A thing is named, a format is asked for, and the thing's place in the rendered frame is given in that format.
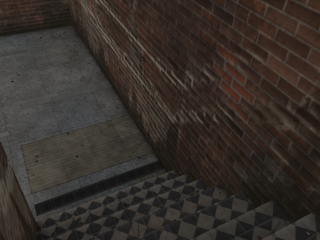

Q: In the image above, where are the stairs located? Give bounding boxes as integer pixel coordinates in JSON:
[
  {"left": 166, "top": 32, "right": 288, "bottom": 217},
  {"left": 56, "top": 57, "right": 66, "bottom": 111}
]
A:
[{"left": 35, "top": 170, "right": 320, "bottom": 240}]

